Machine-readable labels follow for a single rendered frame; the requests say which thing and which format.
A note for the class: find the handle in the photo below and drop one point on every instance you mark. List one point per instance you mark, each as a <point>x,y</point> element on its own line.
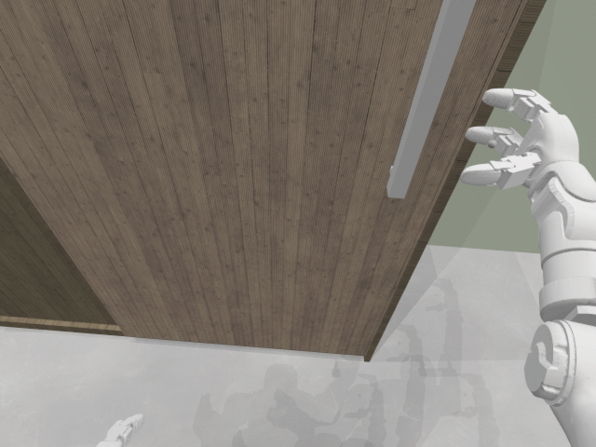
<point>445,42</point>

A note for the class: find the right robot hand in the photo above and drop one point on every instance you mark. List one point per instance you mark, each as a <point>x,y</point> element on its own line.
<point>550,139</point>

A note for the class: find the wardrobe door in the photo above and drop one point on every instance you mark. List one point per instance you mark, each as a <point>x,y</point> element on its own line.
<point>217,169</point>
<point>38,278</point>

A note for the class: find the robot right upper arm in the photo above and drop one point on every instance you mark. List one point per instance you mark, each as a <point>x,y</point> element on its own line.
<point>561,369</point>

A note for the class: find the right robot forearm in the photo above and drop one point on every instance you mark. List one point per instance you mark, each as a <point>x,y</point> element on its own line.
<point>563,198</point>

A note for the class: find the left robot hand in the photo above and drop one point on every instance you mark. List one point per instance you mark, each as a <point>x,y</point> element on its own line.
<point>121,432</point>

